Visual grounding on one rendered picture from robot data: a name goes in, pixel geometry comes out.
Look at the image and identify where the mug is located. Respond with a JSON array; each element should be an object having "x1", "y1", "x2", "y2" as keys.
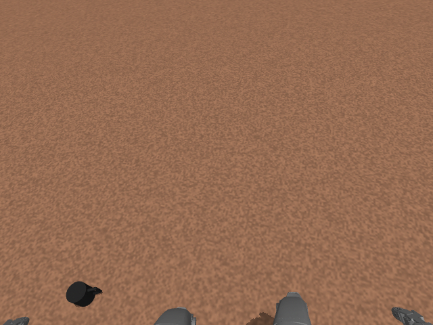
[{"x1": 66, "y1": 281, "x2": 102, "y2": 307}]

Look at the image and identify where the right robot hand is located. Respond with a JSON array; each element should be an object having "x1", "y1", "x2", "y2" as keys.
[{"x1": 391, "y1": 307, "x2": 433, "y2": 325}]

